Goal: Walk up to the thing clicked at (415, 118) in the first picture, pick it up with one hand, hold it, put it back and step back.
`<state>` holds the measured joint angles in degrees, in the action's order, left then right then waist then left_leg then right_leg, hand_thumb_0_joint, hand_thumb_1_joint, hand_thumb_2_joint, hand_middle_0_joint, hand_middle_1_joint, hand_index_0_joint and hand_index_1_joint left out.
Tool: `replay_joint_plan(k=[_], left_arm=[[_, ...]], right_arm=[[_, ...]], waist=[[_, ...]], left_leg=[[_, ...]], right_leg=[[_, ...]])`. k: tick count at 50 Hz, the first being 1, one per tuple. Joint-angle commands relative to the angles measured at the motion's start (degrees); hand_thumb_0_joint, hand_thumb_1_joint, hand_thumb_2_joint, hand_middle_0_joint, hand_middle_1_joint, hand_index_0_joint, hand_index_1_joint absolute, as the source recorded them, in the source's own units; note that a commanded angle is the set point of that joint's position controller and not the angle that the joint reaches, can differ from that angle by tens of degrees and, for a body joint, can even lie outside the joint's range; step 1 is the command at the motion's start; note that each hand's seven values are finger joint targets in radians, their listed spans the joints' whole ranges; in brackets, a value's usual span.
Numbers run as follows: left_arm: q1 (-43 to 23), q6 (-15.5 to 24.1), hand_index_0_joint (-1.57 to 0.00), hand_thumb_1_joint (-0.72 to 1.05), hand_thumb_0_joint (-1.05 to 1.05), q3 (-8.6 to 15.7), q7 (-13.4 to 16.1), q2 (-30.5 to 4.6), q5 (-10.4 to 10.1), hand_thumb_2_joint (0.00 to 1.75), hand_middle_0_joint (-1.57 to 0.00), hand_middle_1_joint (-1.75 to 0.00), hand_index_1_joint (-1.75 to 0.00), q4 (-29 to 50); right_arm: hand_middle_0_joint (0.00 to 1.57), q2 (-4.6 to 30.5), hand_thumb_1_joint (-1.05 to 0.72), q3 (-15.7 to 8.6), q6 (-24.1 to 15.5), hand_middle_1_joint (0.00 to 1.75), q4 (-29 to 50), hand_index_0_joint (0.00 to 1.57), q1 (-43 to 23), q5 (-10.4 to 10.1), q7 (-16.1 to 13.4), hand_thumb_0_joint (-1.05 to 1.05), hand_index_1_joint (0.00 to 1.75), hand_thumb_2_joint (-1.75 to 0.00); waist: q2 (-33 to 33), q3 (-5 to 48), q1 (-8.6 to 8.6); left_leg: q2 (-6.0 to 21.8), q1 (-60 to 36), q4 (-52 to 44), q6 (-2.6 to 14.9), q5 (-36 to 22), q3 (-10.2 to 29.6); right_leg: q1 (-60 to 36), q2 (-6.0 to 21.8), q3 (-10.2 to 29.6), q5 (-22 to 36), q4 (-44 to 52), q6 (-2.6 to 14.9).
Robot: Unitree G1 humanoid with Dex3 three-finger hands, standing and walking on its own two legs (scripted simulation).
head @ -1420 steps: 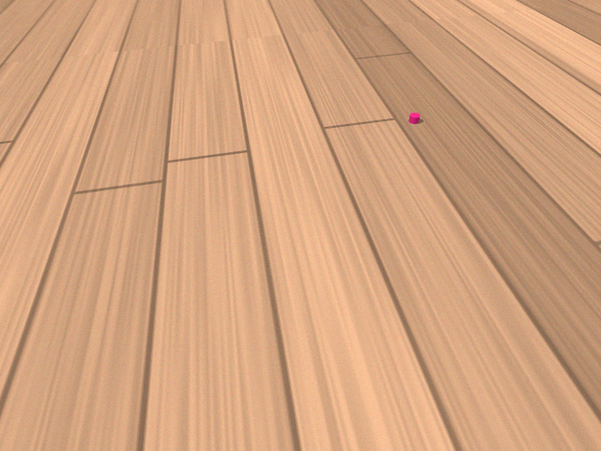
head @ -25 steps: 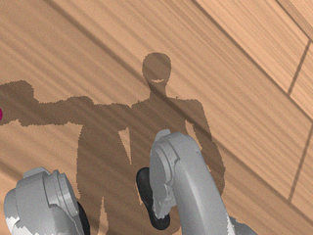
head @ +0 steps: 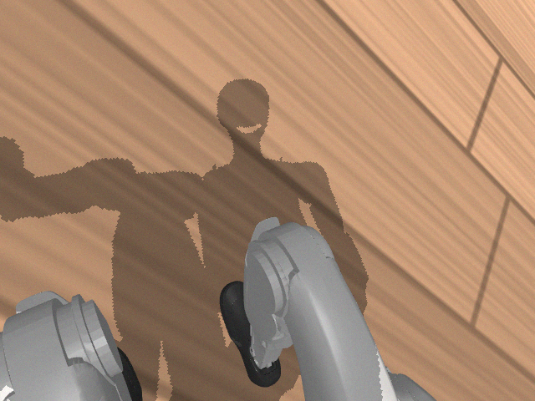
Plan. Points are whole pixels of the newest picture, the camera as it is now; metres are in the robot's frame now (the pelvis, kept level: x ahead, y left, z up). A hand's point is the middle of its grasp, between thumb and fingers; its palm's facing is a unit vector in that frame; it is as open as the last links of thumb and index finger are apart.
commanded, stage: rest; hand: left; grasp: from above
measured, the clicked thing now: out of the picture +0.46 +0.32 -0.27
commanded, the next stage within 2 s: open in 0.54 s
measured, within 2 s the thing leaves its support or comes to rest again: rests again in 0.14 s
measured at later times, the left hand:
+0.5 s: hand out of the picture +0.44 +0.31 -0.25, palm faces -0.44 -0.13 -0.89, open 8.3 cm
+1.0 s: hand out of the picture +0.44 +0.32 -0.25, palm faces -0.45 -0.14 -0.88, open 10.3 cm
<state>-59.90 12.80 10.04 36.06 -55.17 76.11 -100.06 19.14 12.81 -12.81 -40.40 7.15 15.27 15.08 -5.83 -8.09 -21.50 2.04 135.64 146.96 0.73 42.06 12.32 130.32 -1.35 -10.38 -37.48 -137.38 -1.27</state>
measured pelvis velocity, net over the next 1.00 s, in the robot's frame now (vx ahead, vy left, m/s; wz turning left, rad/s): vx -0.01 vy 0.00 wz -0.03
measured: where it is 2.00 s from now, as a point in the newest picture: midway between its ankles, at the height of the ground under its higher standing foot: (197, 385)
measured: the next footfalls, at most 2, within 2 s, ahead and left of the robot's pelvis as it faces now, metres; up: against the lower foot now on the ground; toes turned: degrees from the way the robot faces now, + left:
none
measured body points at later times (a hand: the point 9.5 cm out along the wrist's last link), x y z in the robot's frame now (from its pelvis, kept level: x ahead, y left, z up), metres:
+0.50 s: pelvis +0.00 +0.00 +0.00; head +0.27 +0.12 +0.33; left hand +0.46 +0.32 -0.20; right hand +0.04 -0.25 -0.06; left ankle +0.06 +0.12 -0.26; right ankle +0.11 -0.11 -0.26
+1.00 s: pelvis -0.01 +0.00 +0.00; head +0.27 +0.12 +0.33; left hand +0.46 +0.32 -0.20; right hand +0.04 -0.25 -0.05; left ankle +0.06 +0.12 -0.26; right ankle +0.11 -0.11 -0.26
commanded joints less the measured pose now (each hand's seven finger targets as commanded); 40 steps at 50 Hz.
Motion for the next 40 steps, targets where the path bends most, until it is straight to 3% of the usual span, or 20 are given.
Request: replay_joint_plan(k=[1,4,6,7,8,9,18,23,31,32,37,40], left_arm=[[-14.24,0.15,-1.1,0.77,0.0,0.76,2.1,-14.15,-0.99,0.44,-1.07,-0.49,-0.45,5.42],[-14.17,0.27,-1.1,0.75,0.0,-0.31,1.8,-13.21,-1.02,0.45,-1.06,-0.49,-0.46,4.88],[-14.17,0.38,-1.08,0.73,0.0,-0.86,1.84,-13.28,-1.23,0.43,-1.04,-0.49,-0.45,5.6],[-13.82,0.35,-1.08,0.73,0.0,0.1,2.07,-14.45,-1.44,0.44,-1.04,-0.49,-0.45,4.6],[-14.58,0.46,-1.09,0.75,0.0,-0.99,1.91,-13.68,-1.19,0.44,-1.05,-0.5,-0.46,4.51],[-14.54,0.77,-1.08,0.73,0.0,-0.02,2.25,-15.03,-1.23,0.45,-1.05,-0.48,-0.45,6.42],[-15.05,0.78,-1.11,0.77,0.0,-1.38,3.72,-15.23,-0.04,0.44,-1.07,-0.49,-0.45,3.71],[-14.47,0.16,-1.12,0.8,0.0,-1.6,4.16,-14.24,-0.63,0.48,-1.09,-0.52,-0.48,2.9],[-14.22,-0.21,-1.13,0.81,0.0,-1.44,3.91,-16.09,-2.25,0.49,-1.1,-0.52,-0.49,1.29],[-14.15,-0.25,-1.12,0.79,0.0,-1.41,3.8,-16.32,-2.1,0.5,-1.09,-0.53,-0.5,2.11],[-14.18,-0.35,-0.72,0.39,0.0,-2.36,2.72,-16.36,-2.57,0.37,-0.69,-0.47,-0.44,2.44],[-14.04,0.13,-0.6,0.15,0.0,-2.07,2.6,-16.74,-2.99,0.44,-0.57,-0.56,-0.53,2.52]], right_arm=[[0.2,18.08,-0.9,-4.76,-0.31,0.3,-1.09,0.2,11.85,-0.17,-0.15,0.0,0.3,-0.9],[0.2,18.19,-0.91,-4.53,-0.53,0.3,-0.86,0.2,11.65,0.1,0.03,0.0,0.3,-0.9],[0.2,18.47,-0.91,-4.55,-0.63,0.3,-0.48,0.2,10.83,-0.09,-0.05,0.0,0.3,-0.9],[0.2,17.78,-0.9,-3.65,-0.55,0.3,-0.67,0.2,11.42,0.19,0.03,0.0,0.3,-0.9],[0.2,17.61,-0.9,-3.18,-0.7,0.3,-0.46,0.2,10.91,-0.11,0.13,0.0,0.3,-0.9],[0.2,18.72,-0.9,-3.77,-0.55,0.3,-0.74,0.2,11.28,0.0,-0.07,0.0,0.3,-0.9],[0.2,19.77,-0.9,-2.83,-1.65,0.3,0.18,0.2,9.13,0.29,0.43,0.0,0.3,-0.9],[0.2,19.62,-0.9,-2.19,-2.38,0.3,0.28,0.2,9.38,0.46,1.01,0.0,0.3,-0.9],[0.2,19.76,-0.91,-1.02,-3.11,0.3,0.62,0.2,9.1,0.19,1.13,0.0,0.3,-0.9],[0.2,19.98,-0.91,-1.06,-3.06,0.3,0.56,0.2,9.87,0.47,1.2,0.0,0.3,-0.9],[0.2,19.71,-0.9,-0.53,-3.12,0.3,1.13,0.2,9.27,-0.07,1.18,0.0,0.3,-0.9],[0.2,19.91,-0.9,-0.47,-2.7,0.3,1.22,0.2,9.5,-0.11,0.82,0.0,0.3,-0.9]], waist=[[27.03,36.99,-1.97],[27.14,36.56,-2.79],[28.32,37.21,-2.14],[26.85,37.7,-2.47],[26.05,36.26,-3.09],[26.98,37.78,-2.65],[29.64,33.65,-3.39],[28.75,33.87,-3.93],[25.4,32.83,-4.17],[26.01,33.54,-4.26],[26.55,33.77,-4.26],[25.87,33.11,-4.25]], left_leg=[[0.06,-27.42,-14.8,0.25,-13.43,-4.5],[0.15,-27.8,-14.77,0.22,-13.72,-4.43],[0.09,-27.84,-14.94,0.14,-13.67,-4.51],[0.18,-27.65,-14.44,0.36,-14.18,-4.57],[0.17,-26.53,-13.97,0.5,-13.16,-4.42],[0.25,-27.66,-14.47,0.4,-14.59,-4.43],[0.58,-28.01,-15.49,-0.4,-11.41,-3.13],[0.84,-29.07,-14.81,-0.51,-13.83,-2.76],[0.83,-25.79,-14.02,0.23,-11.67,-2.99],[0.72,-26.42,-14.06,0.31,-12.43,-3.16],[0.91,-27.09,-13.9,0.14,-13.49,-2.59],[0.94,-25.68,-14.34,0.36,-11.81,-2.78]], right_leg=[[-21.02,-3.04,-4.44,14.44,11.81,2.38],[-21.68,-3.12,-4.45,14.96,11.83,2.34],[-21.78,-3.26,-4.41,14.77,11.91,2.49],[-23.25,-3.35,-4.41,15.46,12.24,2.25],[-22.18,-3.26,-4.35,14.92,11.79,2.15],[-23.15,-3.47,-4.51,15.84,12.34,2.17],[-19.72,-3.3,-5.26,13.23,10.87,2.47],[-20.69,-3.41,-5.68,15.5,10.71,2.12],[-22.64,-3.62,-5.31,14.0,12.21,1.77],[-23.23,-3.69,-5.33,14.56,12.5,1.71],[-23.53,-3.62,-5.24,15.57,11.54,1.84],[-23.87,-4.05,-5.38,14.12,12.82,1.85]])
